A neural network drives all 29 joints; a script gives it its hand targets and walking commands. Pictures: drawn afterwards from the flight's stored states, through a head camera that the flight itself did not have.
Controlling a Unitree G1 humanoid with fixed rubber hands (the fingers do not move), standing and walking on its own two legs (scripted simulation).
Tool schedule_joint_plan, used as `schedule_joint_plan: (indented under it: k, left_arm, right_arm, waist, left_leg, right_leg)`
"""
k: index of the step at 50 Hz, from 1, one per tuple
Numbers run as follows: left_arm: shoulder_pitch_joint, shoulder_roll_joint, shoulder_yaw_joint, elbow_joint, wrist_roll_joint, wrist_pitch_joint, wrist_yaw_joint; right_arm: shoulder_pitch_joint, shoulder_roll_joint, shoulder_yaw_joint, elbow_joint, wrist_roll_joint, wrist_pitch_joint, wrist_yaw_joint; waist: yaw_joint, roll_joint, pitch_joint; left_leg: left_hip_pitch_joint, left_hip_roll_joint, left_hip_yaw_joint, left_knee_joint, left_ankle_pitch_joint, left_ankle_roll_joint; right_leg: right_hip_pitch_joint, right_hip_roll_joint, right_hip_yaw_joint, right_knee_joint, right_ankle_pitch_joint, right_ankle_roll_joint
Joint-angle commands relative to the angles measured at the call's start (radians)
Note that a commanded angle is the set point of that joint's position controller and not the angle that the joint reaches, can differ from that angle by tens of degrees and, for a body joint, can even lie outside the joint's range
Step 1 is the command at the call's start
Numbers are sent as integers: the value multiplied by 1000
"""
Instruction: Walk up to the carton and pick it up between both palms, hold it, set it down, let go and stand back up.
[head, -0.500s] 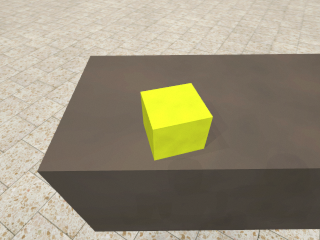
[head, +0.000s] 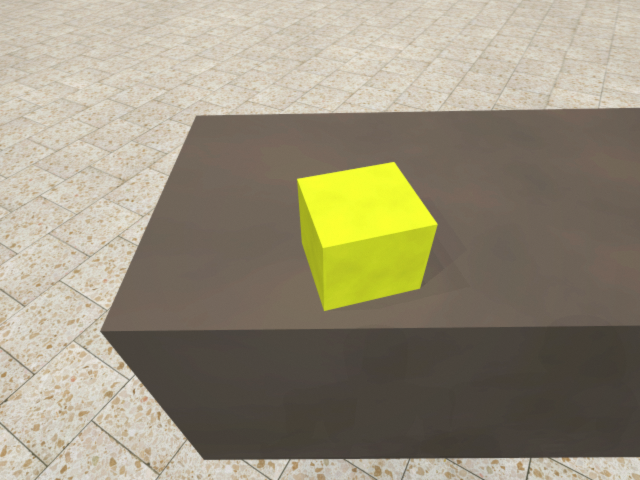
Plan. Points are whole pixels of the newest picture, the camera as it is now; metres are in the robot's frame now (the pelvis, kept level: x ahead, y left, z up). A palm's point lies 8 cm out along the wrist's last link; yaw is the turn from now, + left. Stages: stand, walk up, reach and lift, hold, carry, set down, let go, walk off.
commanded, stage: stand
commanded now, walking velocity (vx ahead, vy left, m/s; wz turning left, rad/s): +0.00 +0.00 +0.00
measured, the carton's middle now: (359, 234) +0.49 -0.03 +0.02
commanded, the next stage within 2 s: none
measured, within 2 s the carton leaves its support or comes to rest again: neither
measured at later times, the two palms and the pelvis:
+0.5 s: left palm out of the picture +0.03 +0.23 -0.13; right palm out of the picture +0.02 -0.26 -0.12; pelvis +0.01 -0.01 +0.00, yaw +0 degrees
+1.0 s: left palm out of the picture +0.03 +0.22 -0.13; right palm out of the picture +0.02 -0.27 -0.13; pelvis +0.02 -0.02 +0.00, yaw +0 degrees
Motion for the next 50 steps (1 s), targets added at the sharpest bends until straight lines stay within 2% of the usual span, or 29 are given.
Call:
schedule_joint_plan:
  k: [1, 2, 3, 5, 8, 11, 12, 14, 15, 19, 20, 22, 25, 29, 31, 35, 40, 45, 47, 49, 50]
  left_arm:
    - [24, 117, 29, -46, -2, -22, 7]
    - [26, 112, 27, -44, -5, -20, 8]
    - [26, 107, 24, -38, -5, -18, 9]
    - [33, 102, 23, -35, -3, -17, 10]
    - [51, 112, 23, -22, -2, -17, 12]
    - [48, 108, 24, -18, -5, -17, 12]
    - [40, 111, 21, -13, -4, -16, 12]
    - [42, 118, 25, -14, -6, -15, 15]
    - [32, 109, 22, -14, -7, -14, 17]
    - [41, 120, 22, -2, -12, -19, 17]
    - [41, 111, 22, -2, -13, -18, 17]
    - [16, 117, 23, -2, -15, -16, 18]
    - [32, 99, 18, 8, -10, -11, 18]
    - [24, 106, 21, 18, -16, -11, 19]
    - [4, 100, 22, 19, -15, -12, 20]
    - [12, 100, 20, 30, -19, -5, 19]
    - [3, 97, 21, 43, -19, -6, 20]
    - [10, 96, 22, 58, -16, -8, 20]
    - [2, 101, 20, 56, -23, -7, 22]
    - [-3, 90, 21, 61, -21, -9, 22]
    - [2, 87, 18, 61, -18, -8, 22]
  right_arm:
    - [34, -140, -40, -58, 1, -18, -9]
    - [40, -142, -40, -53, 2, -16, -9]
    - [34, -147, -41, -49, -1, -15, -9]
    - [36, -145, -38, -44, -1, -15, -11]
    - [36, -145, -38, -32, 4, -12, -10]
    - [27, -142, -39, -25, 1, -7, -12]
    - [28, -137, -39, -22, 3, -8, -11]
    - [42, -133, -39, -11, 3, -6, -11]
    - [38, -138, -38, -7, 3, -8, -12]
    - [33, -124, -29, 4, 6, -11, -14]
    - [33, -127, -30, 8, 3, -11, -15]
    - [36, -126, -30, 22, 5, -10, -15]
    - [27, -129, -33, 24, 1, -6, -16]
    - [35, -124, -24, 34, 7, -7, -19]
    - [23, -123, -22, 46, 3, -10, -21]
    - [28, -119, -20, 61, 7, -5, -22]
    - [26, -111, -19, 74, 5, -1, -24]
    - [26, -117, -23, 90, 6, -6, -26]
    - [24, -104, -18, 96, 9, -3, -27]
    - [23, -111, -25, 97, 4, -6, -28]
    - [33, -102, -23, 107, 2, -5, -27]
  waist:
    - [-6, 42, 104]
    - [-6, 27, 115]
    - [-5, 44, 128]
    - [-4, 39, 122]
    - [-9, 9, 99]
    - [-6, 35, 106]
    - [-8, 11, 116]
    - [-14, 1, 127]
    - [-11, 13, 122]
    - [-10, -4, 81]
    - [-8, 15, 79]
    - [-15, -12, 76]
    - [-14, 14, 102]
    - [-7, -17, 70]
    - [-11, -4, 55]
    - [-7, 7, 122]
    - [-6, 15, 119]
    - [0, 29, 85]
    - [-7, 14, 102]
    - [-7, -3, 92]
    - [-6, -21, 74]
  left_leg:
    - [-126, 134, -183, -193, -165, -10]
    - [-132, 138, -182, -195, -165, -10]
    - [-142, 141, -188, -201, -188, -10]
    - [-131, 144, -187, -204, -159, -16]
    - [-125, 137, -183, -190, -154, -14]
    - [-112, 130, -171, -181, -158, -16]
    - [-114, 129, -170, -176, -133, -17]
    - [-132, 127, -166, -178, -148, -20]
    - [-119, 134, -173, -181, -124, -21]
    - [-73, 130, -157, -141, -22, -16]
    - [-73, 130, -156, -139, -18, -17]
    - [-62, 131, -150, -140, -16, -22]
    - [-72, 129, -152, -147, -41, -22]
    - [-45, 131, -148, -135, -2, -25]
    - [-23, 134, -146, -132, 41, -25]
    - [-82, 130, -150, -156, -29, -28]
    - [-70, 132, -145, -156, -51, -26]
    - [-43, 133, -147, -150, -6, -28]
    - [-52, 127, -139, -148, -15, -31]
    - [-39, 135, -144, -154, 12, -31]
    - [-29, 139, -144, -153, -28, -30]
  right_leg:
    - [4, -32, 78, -80, -98, -44]
    - [-7, -29, 74, -77, -91, -42]
    - [-5, -27, 66, -79, -99, -39]
    - [-5, -30, 69, -70, -79, -37]
    - [5, -34, 76, -81, -79, -36]
    - [-14, -34, 84, -85, -84, -36]
    - [-18, -36, 83, -85, -72, -33]
    - [-26, -36, 89, -91, -100, -39]
    - [-18, -36, 85, -81, -81, -41]
    - [-1, -53, 104, -91, -24, -48]
    - [-2, -53, 104, -96, -28, -49]
    - [-2, -50, 100, -97, -26, -51]
    - [-9, -46, 95, -100, -44, -47]
    - [-2, -49, 103, -111, -28, -56]
    - [16, -52, 99, -104, 13, -56]
    - [2, -45, 99, -115, -29, -52]
    - [-4, -43, 96, -123, -55, -52]
    - [16, -47, 97, -116, -11, -55]
    - [17, -54, 101, -126, -30, -60]
    - [9, -48, 89, -120, 2, -57]
    - [16, -44, 82, -125, -46, -50]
